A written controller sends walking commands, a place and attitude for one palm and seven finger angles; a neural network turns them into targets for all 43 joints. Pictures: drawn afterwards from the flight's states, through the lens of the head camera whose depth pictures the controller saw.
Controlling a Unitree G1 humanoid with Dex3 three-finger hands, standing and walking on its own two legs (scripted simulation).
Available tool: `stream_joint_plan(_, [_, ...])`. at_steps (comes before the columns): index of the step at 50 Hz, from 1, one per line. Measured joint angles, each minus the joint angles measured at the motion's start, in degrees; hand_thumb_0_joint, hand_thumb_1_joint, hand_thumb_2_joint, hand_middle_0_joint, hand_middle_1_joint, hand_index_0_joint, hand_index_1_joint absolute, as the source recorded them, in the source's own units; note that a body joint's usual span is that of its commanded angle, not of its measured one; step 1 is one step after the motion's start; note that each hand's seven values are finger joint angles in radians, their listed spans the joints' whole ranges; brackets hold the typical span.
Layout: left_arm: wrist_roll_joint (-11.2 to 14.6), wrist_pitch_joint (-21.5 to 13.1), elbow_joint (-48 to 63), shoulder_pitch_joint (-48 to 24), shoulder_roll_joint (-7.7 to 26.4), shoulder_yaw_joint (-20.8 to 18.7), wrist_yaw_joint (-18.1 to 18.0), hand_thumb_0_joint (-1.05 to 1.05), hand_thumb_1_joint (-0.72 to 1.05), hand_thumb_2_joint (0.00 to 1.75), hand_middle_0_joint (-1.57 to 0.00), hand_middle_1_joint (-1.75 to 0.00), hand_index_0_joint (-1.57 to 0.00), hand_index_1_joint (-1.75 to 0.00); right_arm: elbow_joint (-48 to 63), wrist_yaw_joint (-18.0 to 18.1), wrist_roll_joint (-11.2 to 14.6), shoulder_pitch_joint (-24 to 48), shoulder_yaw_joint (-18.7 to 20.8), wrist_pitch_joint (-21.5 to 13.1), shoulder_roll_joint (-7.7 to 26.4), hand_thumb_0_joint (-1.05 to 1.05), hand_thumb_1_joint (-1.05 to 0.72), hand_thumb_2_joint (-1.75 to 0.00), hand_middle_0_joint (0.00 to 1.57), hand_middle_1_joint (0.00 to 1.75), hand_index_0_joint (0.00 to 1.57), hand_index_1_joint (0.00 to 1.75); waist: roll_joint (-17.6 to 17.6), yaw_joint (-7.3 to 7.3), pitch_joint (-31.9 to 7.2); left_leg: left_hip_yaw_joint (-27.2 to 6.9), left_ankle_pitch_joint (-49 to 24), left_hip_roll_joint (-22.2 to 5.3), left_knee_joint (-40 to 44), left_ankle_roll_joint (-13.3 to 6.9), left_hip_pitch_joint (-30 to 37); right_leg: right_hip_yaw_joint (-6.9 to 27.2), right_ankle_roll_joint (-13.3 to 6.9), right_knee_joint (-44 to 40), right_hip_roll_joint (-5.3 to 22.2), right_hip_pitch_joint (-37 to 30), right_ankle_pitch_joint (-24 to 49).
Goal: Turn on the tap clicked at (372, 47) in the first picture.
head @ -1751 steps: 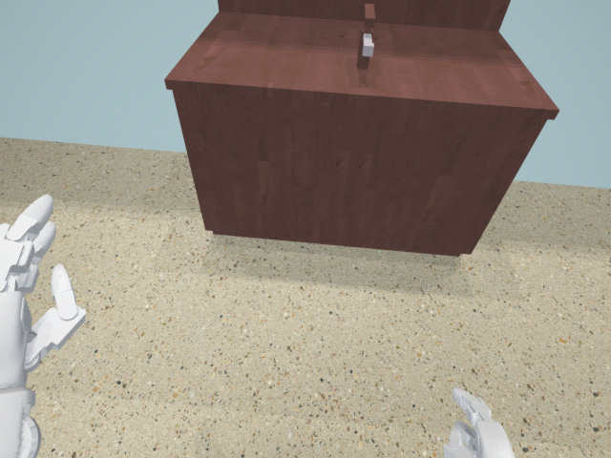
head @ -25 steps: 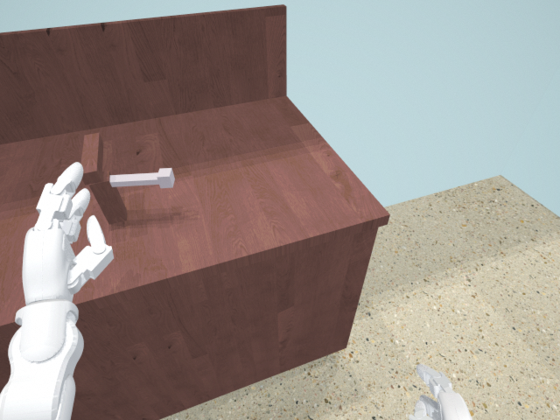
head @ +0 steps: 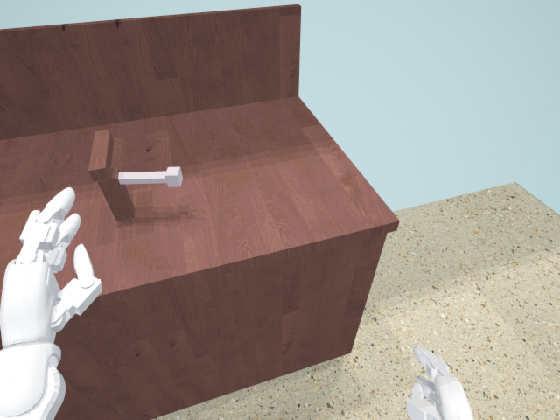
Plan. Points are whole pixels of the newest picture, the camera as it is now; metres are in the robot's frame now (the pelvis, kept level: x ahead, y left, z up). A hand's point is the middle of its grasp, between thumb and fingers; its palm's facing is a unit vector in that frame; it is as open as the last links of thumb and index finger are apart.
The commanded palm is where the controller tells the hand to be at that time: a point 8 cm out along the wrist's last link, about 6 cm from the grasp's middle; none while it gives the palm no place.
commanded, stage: draw the hand back beside the body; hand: left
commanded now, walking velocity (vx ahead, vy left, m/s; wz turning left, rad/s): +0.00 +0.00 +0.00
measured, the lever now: (174, 176) +0.51 +0.29 +0.07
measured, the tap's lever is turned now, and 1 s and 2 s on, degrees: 74 74 74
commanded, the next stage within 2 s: step back with the hand held close in 0.06 s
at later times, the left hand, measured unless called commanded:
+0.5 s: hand (95, 298) +0.19 +0.25 +0.14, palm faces +0.35 -0.83 -0.42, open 7.5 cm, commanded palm +0.14 +0.29 +0.17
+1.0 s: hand out of the picture +0.11 +0.31 +0.16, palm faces +0.49 -0.78 -0.39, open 7.5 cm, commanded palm +0.05 +0.33 +0.17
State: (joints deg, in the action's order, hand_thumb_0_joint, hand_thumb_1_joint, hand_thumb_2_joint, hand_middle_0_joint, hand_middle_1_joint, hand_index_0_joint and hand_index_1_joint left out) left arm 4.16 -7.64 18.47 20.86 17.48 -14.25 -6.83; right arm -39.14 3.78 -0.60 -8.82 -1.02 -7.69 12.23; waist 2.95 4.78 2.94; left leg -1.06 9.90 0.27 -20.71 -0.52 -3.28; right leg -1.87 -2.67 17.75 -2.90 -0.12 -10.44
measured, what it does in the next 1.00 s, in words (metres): walks backwards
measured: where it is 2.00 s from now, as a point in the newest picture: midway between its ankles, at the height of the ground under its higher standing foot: outside the picture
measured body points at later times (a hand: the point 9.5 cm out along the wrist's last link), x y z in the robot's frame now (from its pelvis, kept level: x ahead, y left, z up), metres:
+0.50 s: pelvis -0.02 +0.01 -0.01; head -0.01 -0.01 +0.44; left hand +0.17 +0.29 +0.17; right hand +0.17 -0.23 -0.09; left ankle +0.03 +0.11 -0.75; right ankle +0.00 -0.09 -0.75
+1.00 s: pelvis -0.09 +0.04 -0.01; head -0.08 +0.06 +0.44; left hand +0.08 +0.35 +0.18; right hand +0.08 -0.18 -0.10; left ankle +0.03 +0.12 -0.75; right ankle -0.16 -0.08 -0.72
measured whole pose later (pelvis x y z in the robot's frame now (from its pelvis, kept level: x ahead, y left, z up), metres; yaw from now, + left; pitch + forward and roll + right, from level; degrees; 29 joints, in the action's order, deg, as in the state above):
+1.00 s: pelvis -0.09 +0.04 -0.01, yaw +3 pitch +1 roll -3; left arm 0.6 -8.7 28.8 24.9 21.7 -20.9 -9.8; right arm -33.7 4.7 -0.9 -12.6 -0.3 -2.7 10.3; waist 0.9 1.2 -0.4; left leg -1.3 2.2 2.1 -25.6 -3.7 -24.7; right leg 1.1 0.0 40.3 -5.0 13.1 -21.3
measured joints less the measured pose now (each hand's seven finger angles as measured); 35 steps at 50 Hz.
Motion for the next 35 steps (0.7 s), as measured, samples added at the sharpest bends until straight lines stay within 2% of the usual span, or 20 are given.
stream_joint_plan(10, [0.14,-0.11,1.04,0.36,0.56,0.27,0.32,0.02,0.89,0.9,-0.21,-0.3,-0.2,-0.3,-0.15,-0.19,-0.27,-0.67,-0.42,-0.39,-0.54,0.01,-0.91,-0.9,0.2,0.3,0.2,0.3,-0.05,-0.87,-0.31,0.35,0.01,-0.23,0.43,0.3,0.48,0.36,-0.28,0.28,-0.2,-0.01,-0.24])
stream_joint_plan(14, [-0.28,-0.69,0.69,1.34,1.49,-1.76,0.58,0.02,0.89,0.9,-0.21,-0.3,-0.21,-0.3,2.38,-0.21,0.44,-1.07,-0.39,2.04,0.29,0.01,-0.91,-0.9,0.2,0.3,0.2,0.3,0.6,-2.37,-1.85,-0.38,0.81,-0.74,-2.58,0.34,-4.36,-0.4,-0.26,0.86,-0.76,3.51,0.0])
stream_joint_plan(18, [-0.76,-0.41,1.75,3.42,1.54,-2.09,0.17,0.02,0.89,0.9,-0.21,-0.3,-0.21,-0.3,4.35,0.29,0.74,-1.15,0.57,3.81,1.55,0.01,-0.91,-0.9,0.2,0.3,0.2,0.3,1.34,-3.12,-1.87,-0.21,0.84,-0.61,-4.01,0.14,-7.8,-0.32,0.05,2.34,-0.58,7.04,0.08])
stream_joint_plan(26, [-0.97,1.01,5.55,6.42,3.21,-1.81,-0.44,0.02,0.89,0.9,-0.21,-0.3,-0.21,-0.3,5.93,1.42,1.23,-1.39,2.01,6.34,2.3,0.01,-0.91,-0.9,0.2,0.3,0.2,0.3,1.02,-3.33,-1.27,0.55,-0.24,0.48,-5.2,-0.75,-11.31,0.18,1.09,5.97,0.63,11.72,-0.13])
stream_joint_plan(35, [-1.39,0.24,7.0,5.77,3.81,-3.0,-2.15,0.02,0.89,0.9,-0.21,-0.3,-0.21,-0.3,6.75,1.78,1.44,-1.08,1.39,6.92,1.63,0.01,-0.91,-0.9,0.2,0.3,0.2,0.3,0.75,-3.71,-1.06,0.48,-1.21,0.53,-8.66,-1.64,-15.78,-0.09,1.91,7.54,0.74,15.2,1.78])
